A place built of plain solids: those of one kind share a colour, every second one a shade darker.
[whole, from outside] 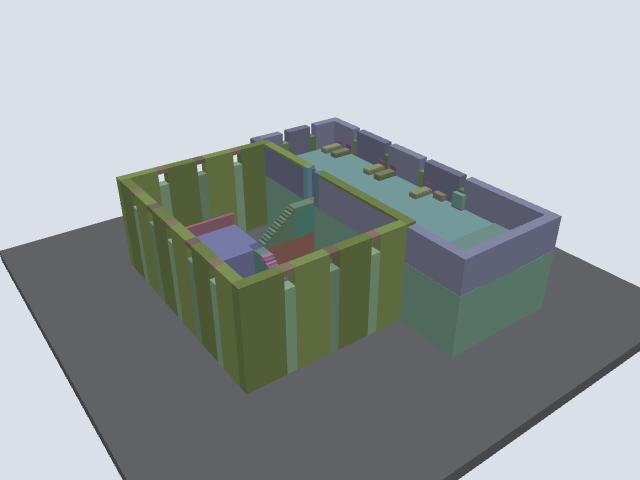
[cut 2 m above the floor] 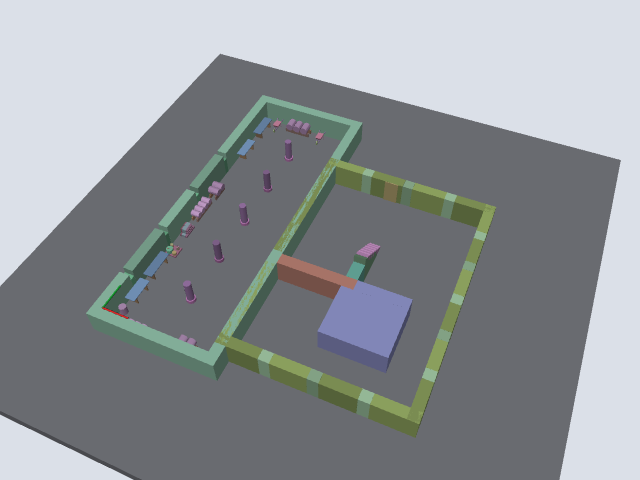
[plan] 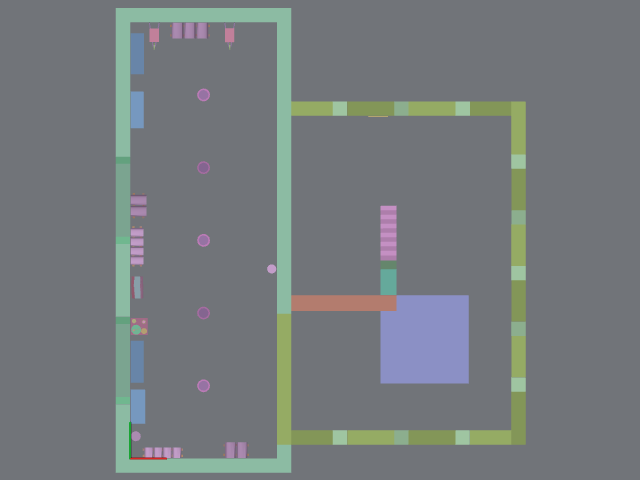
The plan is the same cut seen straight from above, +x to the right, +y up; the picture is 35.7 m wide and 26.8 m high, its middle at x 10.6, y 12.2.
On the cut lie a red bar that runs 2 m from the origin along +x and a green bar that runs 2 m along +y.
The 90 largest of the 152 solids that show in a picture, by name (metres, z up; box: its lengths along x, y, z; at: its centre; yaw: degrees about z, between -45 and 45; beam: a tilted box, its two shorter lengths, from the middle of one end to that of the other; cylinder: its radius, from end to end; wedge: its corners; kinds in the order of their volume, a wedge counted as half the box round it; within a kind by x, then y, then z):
{
 "wall_vestibule_1": {"box": [0.8, 7.31, 8.35], "at": [8.6, 4.43, 3.88]},
 "wall_vestibule_2": {"box": [0.8, 10.66, 8.35], "at": [8.6, 14.6, 3.88]},
 "wall_vestibule_3": {"box": [3.11, 0.8, 8.35], "at": [9.76, 1.17, 3.88]},
 "wall_vestibule_4": {"box": [3.11, 0.8, 8.35], "at": [9.76, 19.53, 3.88]},
 "wall_vestibule_5": {"box": [2.63, 0.8, 8.35], "at": [13.43, 1.17, 3.88]},
 "wall_vestibule_6": {"box": [2.63, 0.8, 8.35], "at": [13.43, 19.53, 3.88]},
 "wall_vestibule_7": {"box": [2.63, 0.8, 8.35], "at": [16.86, 1.17, 3.88]},
 "wall_vestibule_8": {"box": [2.63, 0.8, 8.35], "at": [16.86, 19.53, 3.88]},
 "wall_vestibule_9": {"box": [3.11, 0.8, 8.35], "at": [20.53, 1.17, 3.88]},
 "wall_vestibule_10": {"box": [3.11, 0.8, 8.35], "at": [20.53, 19.53, 3.88]},
 "wall_vestibule_11": {"box": [0.8, 2.96, 8.35], "at": [21.68, 2.25, 3.88]},
 "wall_vestibule_12": {"box": [0.8, 2.31, 8.35], "at": [21.68, 5.68, 3.88]},
 "wall_vestibule_13": {"box": [0.8, 2.31, 8.35], "at": [21.68, 8.8, 3.88]},
 "wall_vestibule_14": {"box": [0.8, 2.31, 8.35], "at": [21.68, 11.91, 3.88]},
 "wall_vestibule_15": {"box": [0.8, 2.31, 8.35], "at": [21.68, 15.02, 3.88]},
 "wall_vestibule_16": {"box": [0.8, 2.96, 8.35], "at": [21.68, 18.45, 3.88]},
 "wall_undercroft_1": {"box": [0.8, 3.84, 5.34], "at": [-0.4, 1.12, 2.37]},
 "wall_undercroft_2": {"box": [0.8, 4.07, 5.34], "at": [-0.4, 5.47, 2.37]},
 "wall_undercroft_3": {"box": [0.8, 4.07, 5.34], "at": [-0.4, 9.94, 2.37]},
 "wall_undercroft_4": {"box": [0.8, 4.07, 5.34], "at": [-0.4, 14.42, 2.37]},
 "wall_undercroft_5": {"box": [0.8, 8.31, 5.34], "at": [-0.4, 21.01, 2.37]},
 "wall_undercroft_6": {"box": [9.8, 0.8, 5.34], "at": [4.1, -0.4, 2.37]},
 "wall_undercroft_7": {"box": [9.8, 0.8, 5.34], "at": [4.1, 24.76, 2.37]},
 "wall_undercroft_8": {"box": [0.8, 25.96, 5.34], "at": [8.6, 12.18, 2.37]},
 "wall_dorter_1": {"box": [0.8, 3.76, 2.8], "at": [-0.4, 1.08, 6.45]},
 "wall_dorter_2": {"box": [0.8, 3.92, 2.8], "at": [-0.4, 5.47, 6.45]},
 "wall_dorter_3": {"box": [0.8, 3.92, 2.8], "at": [-0.4, 9.94, 6.45]},
 "wall_dorter_4": {"box": [0.8, 3.92, 2.8], "at": [-0.4, 14.42, 6.45]},
 "wall_dorter_5": {"box": [0.8, 8.23, 2.8], "at": [-0.4, 21.04, 6.45]},
 "wall_dorter_6": {"box": [3.0, 0.8, 2.8], "at": [0.7, -0.4, 6.45]},
 "wall_dorter_7": {"box": [2.4, 0.8, 2.8], "at": [4.1, -0.4, 6.45]},
 "wall_dorter_8": {"box": [9.8, 0.8, 2.8], "at": [4.1, 24.76, 6.45]},
 "wall_dorter_9": {"box": [3.0, 0.8, 2.8], "at": [7.5, -0.4, 6.45]},
 "wall_dorter_10": {"box": [0.8, 9.03, 2.8], "at": [8.6, 3.72, 6.45]},
 "wall_dorter_11": {"box": [0.8, 16.04, 2.8], "at": [8.6, 17.14, 6.45]},
 "floor_dorter_1": {"box": [8.2, 24.36, 0.4], "at": [4.1, 12.18, 5.15]},
 "floor_podium_1": {"box": [4.93, 4.04, 3.17], "at": [16.45, 6.21, 1.28]},
 "floor_podium_2": {"box": [4.04, 0.89, 3.17], "at": [16.89, 8.68, 1.28]},
 "wall_vestibule_under_light_1": {"box": [0.8, 0.8, 7.0], "at": [11.71, 1.17, 3.2]},
 "wall_vestibule_under_light_2": {"box": [0.8, 0.8, 7.0], "at": [11.71, 19.53, 3.2]},
 "wall_vestibule_under_light_3": {"box": [0.8, 0.8, 7.0], "at": [15.14, 1.17, 3.2]},
 "wall_vestibule_under_light_4": {"box": [0.8, 0.8, 7.0], "at": [15.14, 19.53, 3.2]},
 "wall_vestibule_under_light_5": {"box": [0.8, 0.8, 7.0], "at": [18.57, 1.17, 3.2]},
 "wall_vestibule_under_light_6": {"box": [0.8, 0.8, 7.0], "at": [18.57, 19.53, 3.2]},
 "wall_vestibule_under_light_7": {"box": [0.8, 0.8, 7.0], "at": [21.68, 4.13, 3.2]},
 "wall_vestibule_under_light_8": {"box": [0.8, 0.8, 7.0], "at": [21.68, 7.24, 3.2]},
 "wall_vestibule_under_light_9": {"box": [0.8, 0.8, 7.0], "at": [21.68, 10.35, 3.2]},
 "wall_vestibule_under_light_10": {"box": [0.8, 0.8, 7.0], "at": [21.68, 13.46, 3.2]},
 "wall_vestibule_under_light_11": {"box": [0.8, 0.8, 7.0], "at": [21.68, 16.58, 3.2]},
 "mass_under_upper_1": {"box": [5.87, 0.89, 2.87], "at": [11.94, 8.68, 1.14]},
 "fill_under_steps_1": {"wedge": [[10.92, 8.23, 2.57], [10.92, 8.23, 5.13], [10.92, 9.12, 2.57], [10.92, 9.12, 5.13], [14.19, 8.23, 2.57], [14.19, 8.23, 2.63], [14.19, 9.12, 2.57], [14.19, 9.12, 2.63]]},
 "fill_under_steps_2": {"wedge": [[13.98, 10.57, -0.3], [13.98, 10.57, 2.65], [13.98, 14.36, -0.3], [13.98, 14.36, -0.24], [14.87, 10.57, -0.3], [14.87, 10.57, 2.65], [14.87, 14.36, -0.3], [14.87, 14.36, -0.24]]},
 "mass_under_head_1": {"box": [1.93, 0.89, 2.48], "at": [9.96, 8.68, 3.81]},
 "mass_under_head_2": {"box": [0.89, 1.46, 2.87], "at": [14.43, 9.85, 1.14]},
 "wall_dorter_under_light_1": {"box": [0.8, 0.55, 1.75], "at": [-0.4, 3.24, 5.92]},
 "wall_dorter_under_light_2": {"box": [0.8, 0.55, 1.75], "at": [-0.4, 7.71, 5.92]},
 "wall_dorter_under_light_3": {"box": [0.8, 0.55, 1.75], "at": [-0.4, 12.18, 5.92]},
 "wall_dorter_under_light_4": {"box": [0.7, 0.8, 1.75], "at": [2.55, -0.4, 5.92]},
 "wall_dorter_under_light_5": {"box": [0.7, 0.8, 1.75], "at": [5.65, -0.4, 5.92]},
 "floor_dais_1": {"box": [8.2, 4.06, 0.1], "at": [4.1, 22.33, 5.4]},
 "pier_undercroft_1": {"cylinder": 0.27, "from": [4.1, 4.06, 0.29], "to": [4.1, 4.06, 3.17]},
 "pier_undercroft_2": {"cylinder": 0.27, "from": [4.1, 8.12, 0.28], "to": [4.1, 8.12, 3.17]},
 "pier_undercroft_3": {"cylinder": 0.27, "from": [4.1, 12.18, 0.27], "to": [4.1, 12.18, 3.17]},
 "pier_undercroft_4": {"cylinder": 0.27, "from": [4.1, 16.24, 0.26], "to": [4.1, 16.24, 3.17]},
 "pier_undercroft_5": {"cylinder": 0.27, "from": [4.1, 20.3, 0.25], "to": [4.1, 20.3, 3.17]},
 "bed_frame_dorter_1": {"box": [1.88, 0.76, 0.33], "at": [0.97, 2.38, 5.51]},
 "bed_frame_dorter_2": {"box": [1.89, 0.81, 0.34], "at": [0.98, 7.25, 5.52]},
 "bed_frame_dorter_3": {"box": [1.92, 0.78, 0.32], "at": [0.99, 13.24, 5.51]},
 "bed_frame_dorter_4": {"box": [1.95, 0.77, 0.37], "at": [1.01, 8.75, 5.53]},
 "bed_frame_dorter_5": {"box": [1.98, 0.75, 0.37], "at": [1.02, 0.99, 5.54]},
 "wall_undercroft_under_light_1": {"box": [0.8, 0.4, 1.75], "at": [-0.4, 3.24, 0.57]},
 "wall_undercroft_under_light_2": {"box": [0.8, 0.4, 1.75], "at": [-0.4, 7.71, 0.57]},
 "wall_undercroft_under_light_3": {"box": [0.8, 0.4, 1.75], "at": [-0.4, 12.18, 0.57]},
 "wall_undercroft_under_light_4": {"box": [0.8, 0.4, 1.75], "at": [-0.4, 16.65, 0.57]},
 "wall_wallhead_1": {"box": [0.45, 0.6, 3.0], "at": [8.78, 7.93, 6.55]},
 "wall_wallhead_2": {"box": [0.45, 0.6, 3.0], "at": [8.78, 9.42, 6.55]},
 "wall_vestibule_over_light_1": {"box": [0.8, 0.8, 0.35], "at": [11.71, 1.17, 7.88]},
 "wall_vestibule_over_light_2": {"box": [0.8, 0.8, 0.35], "at": [11.71, 19.53, 7.88]},
 "wall_vestibule_over_light_3": {"box": [0.8, 0.8, 0.35], "at": [15.14, 1.17, 7.88]},
 "wall_vestibule_over_light_4": {"box": [0.8, 0.8, 0.35], "at": [15.14, 19.53, 7.88]},
 "wall_vestibule_over_light_5": {"box": [0.8, 0.8, 0.35], "at": [18.57, 1.17, 7.88]},
 "wall_vestibule_over_light_6": {"box": [0.8, 0.8, 0.35], "at": [18.57, 19.53, 7.88]},
 "wall_vestibule_over_light_7": {"box": [0.8, 0.8, 0.35], "at": [21.68, 16.58, 7.88]},
 "parapet_podium_1": {"box": [4.93, 0.3, 1.01], "at": [16.45, 4.34, 3.38]},
 "floor_head_the_stone_1": {"box": [1.49, 0.89, 0.3], "at": [9.74, 8.68, 5.2]},
 "floor_head_the_stone_2": {"box": [0.89, 1.01, 0.3], "at": [14.43, 9.63, 2.72]},
 "jamb_wall_head_1": {"box": [0.8, 0.35, 2.05], "at": [8.6, 8.06, 6.38]},
 "aumbry_carcase_dorter_1": {"box": [0.41, 1.04, 1.18], "at": [0.24, 16.74, 6.03]},
 "floor_turn_1": {"box": [1.29, 0.89, 0.3], "at": [14.23, 8.68, 2.72]},
 "chest_dorter_1": {"box": [0.52, 1.01, 0.52], "at": [0.29, 14.74, 5.61]}
}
